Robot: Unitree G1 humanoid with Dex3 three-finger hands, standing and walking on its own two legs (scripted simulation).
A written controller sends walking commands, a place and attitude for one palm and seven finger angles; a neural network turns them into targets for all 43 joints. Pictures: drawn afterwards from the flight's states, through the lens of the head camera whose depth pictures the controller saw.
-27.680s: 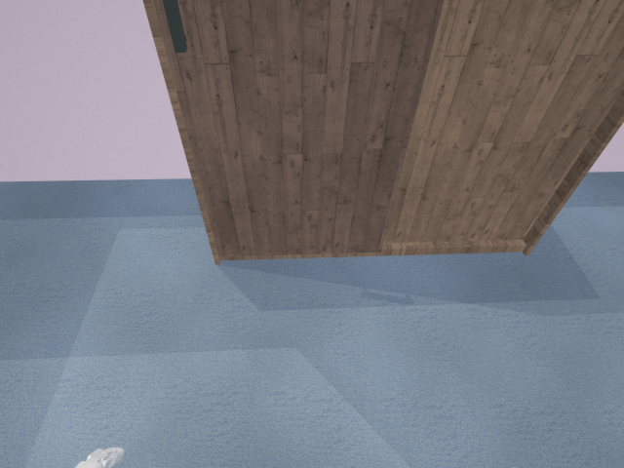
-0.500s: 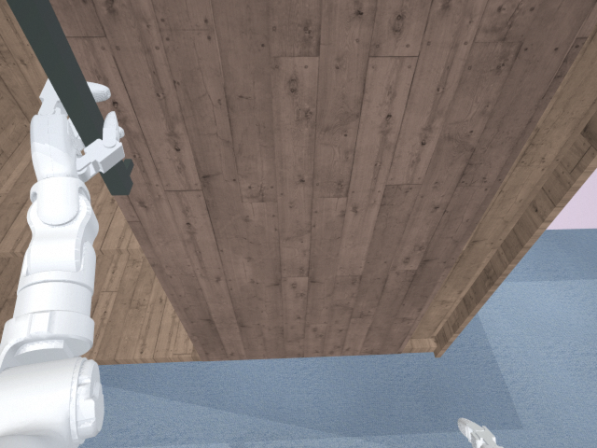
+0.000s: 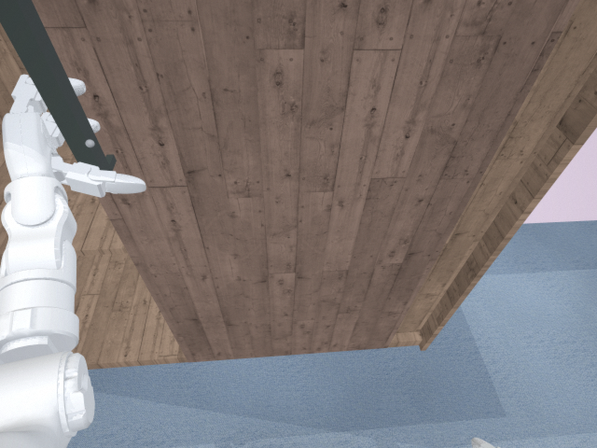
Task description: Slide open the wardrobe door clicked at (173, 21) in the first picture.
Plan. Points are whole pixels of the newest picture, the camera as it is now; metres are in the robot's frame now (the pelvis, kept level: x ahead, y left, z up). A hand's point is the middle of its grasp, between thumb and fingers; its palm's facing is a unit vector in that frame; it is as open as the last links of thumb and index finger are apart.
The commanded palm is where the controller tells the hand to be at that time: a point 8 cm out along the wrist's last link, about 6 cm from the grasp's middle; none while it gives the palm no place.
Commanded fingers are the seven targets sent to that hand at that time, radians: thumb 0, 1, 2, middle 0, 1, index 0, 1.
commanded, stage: loosen the grip on the handle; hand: left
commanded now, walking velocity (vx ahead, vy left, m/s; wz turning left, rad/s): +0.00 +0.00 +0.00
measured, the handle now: (62, 79) +0.46 +0.29 +0.26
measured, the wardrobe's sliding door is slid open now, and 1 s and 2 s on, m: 0.50 0.50 0.50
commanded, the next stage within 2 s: slip the hand off the handle in 0.06 s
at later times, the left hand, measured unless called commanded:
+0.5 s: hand (41, 149) +0.41 +0.33 +0.20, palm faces +0.48 -0.87 -0.13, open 14.7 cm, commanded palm +0.37 +0.36 +0.19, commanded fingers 0.00 -0.55 0.20 -0.25 -1.15 -0.25 -1.15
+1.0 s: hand (27, 159) +0.41 +0.35 +0.18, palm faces +0.41 -0.90 -0.13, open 14.7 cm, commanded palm +0.35 +0.39 +0.19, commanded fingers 0.00 -0.55 0.20 -0.25 -1.15 -0.25 -1.15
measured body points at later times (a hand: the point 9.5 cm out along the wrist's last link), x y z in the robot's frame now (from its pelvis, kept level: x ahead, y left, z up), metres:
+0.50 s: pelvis +0.02 +0.00 +0.00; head +0.04 +0.00 +0.45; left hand +0.38 +0.37 +0.20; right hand +0.16 -0.26 -0.09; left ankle +0.07 +0.09 -0.73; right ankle +0.00 -0.09 -0.73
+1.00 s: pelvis +0.03 +0.01 +0.00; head +0.06 +0.02 +0.45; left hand +0.38 +0.40 +0.19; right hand +0.11 -0.26 -0.11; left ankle +0.07 +0.09 -0.73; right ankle +0.00 -0.09 -0.73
